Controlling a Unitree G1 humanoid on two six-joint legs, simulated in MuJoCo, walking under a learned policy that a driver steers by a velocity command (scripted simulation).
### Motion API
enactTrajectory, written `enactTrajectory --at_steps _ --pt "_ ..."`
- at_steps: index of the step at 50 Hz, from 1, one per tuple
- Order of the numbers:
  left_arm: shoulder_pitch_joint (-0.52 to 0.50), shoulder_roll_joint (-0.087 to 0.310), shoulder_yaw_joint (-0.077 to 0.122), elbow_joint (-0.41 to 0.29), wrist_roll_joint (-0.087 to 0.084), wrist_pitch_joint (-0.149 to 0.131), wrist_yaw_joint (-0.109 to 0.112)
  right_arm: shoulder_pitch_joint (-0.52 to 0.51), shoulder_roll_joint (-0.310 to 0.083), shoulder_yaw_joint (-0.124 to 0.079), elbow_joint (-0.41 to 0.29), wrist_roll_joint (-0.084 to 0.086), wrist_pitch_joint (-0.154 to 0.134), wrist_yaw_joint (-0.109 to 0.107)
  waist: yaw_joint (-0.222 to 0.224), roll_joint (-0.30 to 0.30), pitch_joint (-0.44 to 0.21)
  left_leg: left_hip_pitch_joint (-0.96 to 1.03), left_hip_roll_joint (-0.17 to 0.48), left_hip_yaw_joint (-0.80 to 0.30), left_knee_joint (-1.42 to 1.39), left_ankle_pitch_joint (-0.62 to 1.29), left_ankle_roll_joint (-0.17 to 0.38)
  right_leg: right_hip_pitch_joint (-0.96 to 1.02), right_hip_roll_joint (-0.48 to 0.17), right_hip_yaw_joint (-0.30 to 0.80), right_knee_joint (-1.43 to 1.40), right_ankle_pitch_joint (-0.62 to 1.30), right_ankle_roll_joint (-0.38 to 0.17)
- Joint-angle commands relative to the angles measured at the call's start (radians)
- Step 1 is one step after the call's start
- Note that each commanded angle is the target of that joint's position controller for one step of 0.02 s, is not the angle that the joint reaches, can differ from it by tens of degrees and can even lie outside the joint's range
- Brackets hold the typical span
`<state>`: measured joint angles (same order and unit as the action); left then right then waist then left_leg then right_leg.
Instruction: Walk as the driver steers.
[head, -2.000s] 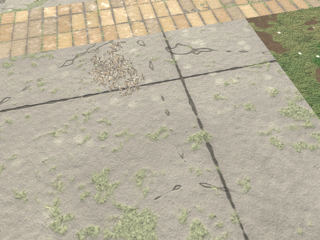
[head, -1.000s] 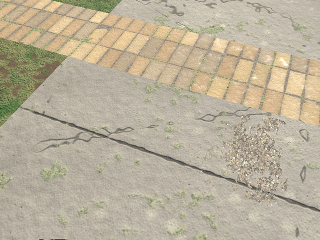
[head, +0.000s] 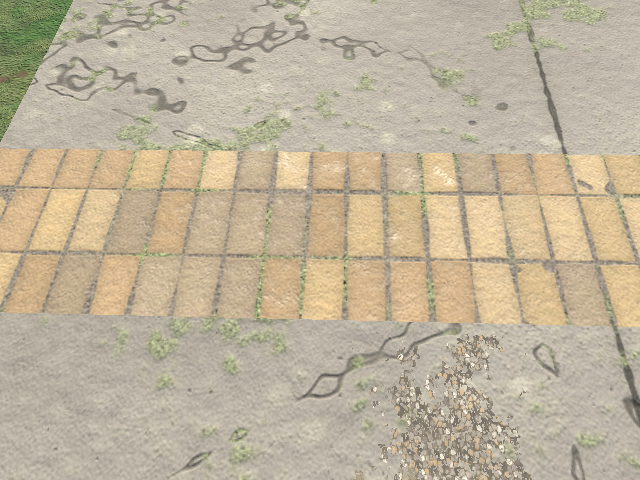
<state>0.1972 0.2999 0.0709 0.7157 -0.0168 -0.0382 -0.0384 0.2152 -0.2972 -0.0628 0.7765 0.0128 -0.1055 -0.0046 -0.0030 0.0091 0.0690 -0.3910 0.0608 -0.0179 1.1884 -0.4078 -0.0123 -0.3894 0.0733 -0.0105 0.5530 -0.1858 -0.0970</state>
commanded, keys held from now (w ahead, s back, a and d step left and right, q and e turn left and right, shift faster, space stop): w+e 0.42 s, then w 0.58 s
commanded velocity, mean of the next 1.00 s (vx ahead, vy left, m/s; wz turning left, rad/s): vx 0.50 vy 0.00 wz -0.38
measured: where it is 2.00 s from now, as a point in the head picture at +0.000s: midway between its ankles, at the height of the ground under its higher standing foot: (416, 223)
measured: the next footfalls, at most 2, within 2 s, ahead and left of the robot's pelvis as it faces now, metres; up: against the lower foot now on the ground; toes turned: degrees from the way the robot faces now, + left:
left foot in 0.36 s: +0.40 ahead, +0.12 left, +0.00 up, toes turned -16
right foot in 0.84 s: +0.57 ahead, -0.22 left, +0.00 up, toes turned -22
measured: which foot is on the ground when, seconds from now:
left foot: up 0.00-0.34, down 0.36-0.86, up 0.88-1.00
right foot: down 0.00-0.38, up 0.40-0.82, down 0.84-1.00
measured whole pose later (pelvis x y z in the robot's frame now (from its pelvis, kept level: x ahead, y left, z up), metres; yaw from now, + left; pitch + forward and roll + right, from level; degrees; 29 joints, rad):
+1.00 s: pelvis +0.53 -0.11 +0.01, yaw -21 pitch +2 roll +0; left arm 0.22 0.27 0.05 0.70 0.00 -0.06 -0.03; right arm 0.27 -0.31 -0.04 0.85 0.02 -0.08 0.01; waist -0.01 0.03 0.03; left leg -0.44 0.07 -0.01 1.13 -0.36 0.01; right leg -0.31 0.04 -0.04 0.45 -0.17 -0.06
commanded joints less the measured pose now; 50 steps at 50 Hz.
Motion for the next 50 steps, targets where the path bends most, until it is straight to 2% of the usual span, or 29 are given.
enactTrajectory --at_steps 1,3,5,9,11,14,16,17,18,19,20,21,22,23,24,26,30,34,38,40,41,42,43,44,45,46,47,48,50 --pt "0.008 0.117 0.030 -0.082 0.017 -0.023 0.015 -0.009 -0.135 -0.035 -0.086 -0.021 -0.018 -0.004 -0.006 -0.061 -0.134 -0.243 0.064 -0.075 -0.070 0.099 0.003 0.278 -0.264 0.420 -0.314 0.125 -0.199" --pt "0.023 0.131 0.034 -0.077 0.011 -0.027 0.026 -0.018 -0.107 -0.030 -0.090 -0.028 0.000 -0.004 -0.013 -0.047 -0.116 -0.222 0.052 -0.053 -0.155 0.142 -0.025 0.210 -0.244 0.357 -0.332 0.225 -0.205" --pt "0.056 0.154 0.041 -0.064 0.005 -0.028 0.040 -0.086 -0.081 -0.020 -0.112 -0.031 0.007 -0.004 0.005 -0.042 -0.085 -0.237 0.033 -0.043 -0.287 0.257 -0.050 0.178 -0.216 0.307 -0.339 0.252 -0.189" --pt "0.114 0.159 0.044 -0.043 -0.004 -0.017 0.054 -0.231 -0.049 -0.002 -0.145 -0.020 -0.001 0.012 0.062 -0.078 -0.055 -0.148 -0.030 -0.031 -0.573 0.492 -0.059 0.132 -0.161 0.264 -0.324 0.140 -0.128" --pt "0.152 0.161 0.046 -0.027 -0.009 -0.012 0.055 -0.279 -0.060 -0.003 -0.160 -0.009 -0.008 0.022 0.081 -0.084 -0.048 -0.119 -0.047 -0.042 -0.633 0.517 -0.053 0.152 -0.178 0.304 -0.303 0.100 -0.121" --pt "0.177 0.150 0.045 -0.016 -0.010 -0.002 0.060 -0.287 -0.094 -0.015 -0.168 -0.005 -0.021 0.034 0.073 -0.100 -0.052 -0.106 -0.057 -0.070 -0.702 0.442 -0.026 0.248 -0.210 0.389 -0.216 0.085 -0.106" --pt "0.163 0.150 0.048 -0.019 -0.007 0.005 0.062 -0.228 -0.115 -0.026 -0.156 -0.003 -0.029 0.034 0.037 -0.135 -0.065 -0.029 -0.062 -0.060 -0.722 0.354 0.004 0.274 -0.218 0.430 -0.152 0.135 -0.088" --pt "0.148 0.130 0.041 -0.026 -0.005 0.007 0.061 -0.141 -0.132 -0.038 -0.132 -0.007 -0.034 0.028 -0.011 -0.135 -0.105 0.099 -0.065 -0.041 -0.763 0.360 0.031 0.259 -0.182 0.416 -0.078 0.191 -0.065" --pt "0.137 0.081 0.022 -0.042 0.003 0.004 0.056 -0.014 -0.171 -0.053 -0.116 -0.024 -0.039 0.020 -0.074 -0.094 -0.220 0.329 0.034 -0.117 -0.736 0.346 0.086 0.181 -0.128 0.363 0.123 0.169 -0.030" --pt "0.233 0.018 0.003 -0.065 -0.001 -0.002 0.057 0.120 -0.253 -0.073 -0.101 -0.042 -0.033 0.012 -0.072 0.112 -0.383 0.697 0.259 -0.451 -0.749 0.229 0.209 -0.104 0.003 0.230 0.461 -0.117 0.044" --pt "0.291 0.048 -0.003 -0.079 -0.022 -0.010 0.057 0.158 -0.236 -0.072 -0.070 -0.020 -0.020 0.023 -0.052 0.329 -0.420 0.786 0.378 -0.796 -0.857 -0.028 0.292 -0.339 0.001 0.189 0.674 -0.423 0.070" --pt "0.224 0.142 0.020 -0.062 -0.028 -0.007 0.058 0.104 -0.143 -0.048 -0.090 -0.008 -0.014 0.021 -0.073 0.184 -0.276 0.672 0.340 -0.700 -0.892 -0.155 0.250 -0.407 -0.063 0.208 0.754 -0.344 0.080" --pt "0.136 0.158 0.025 -0.074 -0.016 -0.002 0.057 0.062 -0.107 -0.036 -0.092 -0.013 -0.005 0.018 -0.079 0.105 -0.174 0.541 0.289 -0.544 -0.902 -0.080 0.210 -0.399 -0.093 0.168 0.752 -0.261 0.084" --pt "0.093 0.139 0.024 -0.084 -0.004 -0.002 0.056 0.026 -0.089 -0.027 -0.084 -0.021 0.000 0.019 -0.060 0.066 -0.105 0.420 0.243 -0.437 -0.926 0.039 0.200 -0.370 -0.117 0.155 0.709 -0.206 0.086" --pt "0.076 0.120 0.025 -0.089 0.001 -0.002 0.052 0.007 -0.068 -0.019 -0.075 -0.027 -0.001 0.020 -0.039 0.073 -0.069 0.342 0.206 -0.360 -0.951 0.126 0.195 -0.335 -0.141 0.157 0.658 -0.169 0.084" --pt "0.097 0.073 0.015 -0.086 -0.009 0.002 0.044 0.002 -0.063 -0.016 -0.057 -0.025 -0.008 0.022 -0.011 0.101 -0.060 0.270 0.173 -0.266 -0.995 0.219 0.202 -0.270 -0.156 0.139 0.587 -0.147 0.083" --pt "0.016 0.033 -0.006 -0.113 0.009 -0.004 0.035 0.019 -0.119 -0.031 -0.020 -0.008 -0.014 0.022 -0.012 0.063 -0.049 0.270 0.179 -0.156 -1.045 0.376 0.239 -0.288 -0.176 0.103 0.372 -0.024 0.098" --pt "-0.113 0.016 -0.022 -0.135 0.005 -0.025 0.015 0.061 -0.153 -0.034 0.010 0.006 0.002 0.018 -0.058 0.055 -0.033 0.265 0.141 -0.043 -1.047 0.438 0.207 -0.200 -0.157 0.034 0.128 0.164 0.100" --pt "-0.203 0.040 -0.017 -0.170 -0.004 -0.030 0.003 0.135 -0.179 -0.038 0.056 0.018 0.023 0.017 -0.074 0.070 -0.013 0.358 0.192 -0.049 -1.013 0.469 0.187 -0.177 -0.133 0.018 0.019 0.137 0.072" --pt "-0.174 0.066 -0.006 -0.167 -0.001 -0.032 0.000 0.134 -0.194 -0.041 0.069 0.022 0.036 0.013 -0.037 0.083 -0.032 0.399 0.205 -0.038 -0.944 0.607 0.167 -0.100 -0.107 -0.002 -0.027 0.084 0.041" --pt "-0.090 0.088 0.009 -0.143 0.005 -0.032 0.003 0.119 -0.196 -0.039 0.071 0.026 0.041 0.010 0.021 0.078 -0.082 0.389 0.181 -0.001 -0.840 0.756 0.145 0.037 -0.080 -0.028 -0.069 0.098 0.018" --pt "0.054 0.134 0.034 -0.097 0.010 -0.028 0.011 0.128 -0.172 -0.028 0.072 0.020 0.042 0.006 0.086 0.062 -0.174 0.325 0.134 0.042 -0.663 0.819 0.116 0.255 -0.067 -0.034 -0.073 0.111 -0.010" --pt "0.236 0.212 0.058 -0.066 0.018 -0.020 0.025 0.125 -0.116 -0.002 0.043 -0.011 0.037 0.004 0.155 -0.059 -0.319 0.114 0.081 0.084 -0.345 0.540 0.072 0.553 -0.261 0.186 -0.039 0.146 -0.077" --pt "0.248 0.280 0.062 -0.058 0.019 -0.017 0.023 0.229 -0.012 0.030 0.021 -0.013 0.017 0.010 0.078 -0.306 -0.422 -0.238 -0.093 0.040 -0.031 -0.140 0.020 0.781 -0.465 0.660 -0.171 -0.069 -0.229" --pt "0.245 0.185 0.039 -0.062 0.009 -0.021 0.020 0.164 -0.122 0.004 0.033 0.009 0.002 0.017 0.121 -0.194 -0.387 -0.348 -0.046 -0.076 0.080 -0.175 0.029 0.746 -0.449 0.705 -0.230 -0.186 -0.215" --pt "0.182 0.153 0.026 -0.063 0.007 -0.026 0.019 0.084 -0.153 -0.006 0.003 0.029 -0.007 0.022 0.108 -0.165 -0.248 -0.408 -0.001 -0.058 0.083 -0.086 0.042 0.635 -0.414 0.559 -0.246 -0.136 -0.180" --pt "0.124 0.131 0.018 -0.066 0.011 -0.030 0.017 0.045 -0.141 -0.003 0.000 0.021 -0.010 0.018 0.080 -0.100 -0.180 -0.379 0.038 -0.039 0.040 0.002 0.041 0.512 -0.369 0.451 -0.265 -0.032 -0.160" --pt "0.077 0.109 0.012 -0.068 0.018 -0.032 0.013 0.031 -0.133 -0.006 0.000 0.004 -0.007 0.016 0.050 -0.085 -0.132 -0.341 0.062 -0.038 -0.016 0.060 0.033 0.408 -0.337 0.380 -0.293 0.059 -0.151" --pt "0.038 0.084 0.007 -0.066 0.025 -0.043 0.012 0.067 -0.102 -0.004 0.014 0.002 0.014 0.018 -0.002 -0.099 -0.119 -0.242 0.085 -0.046 -0.068 0.120 0.019 0.295 -0.306 0.304 -0.353 0.148 -0.151"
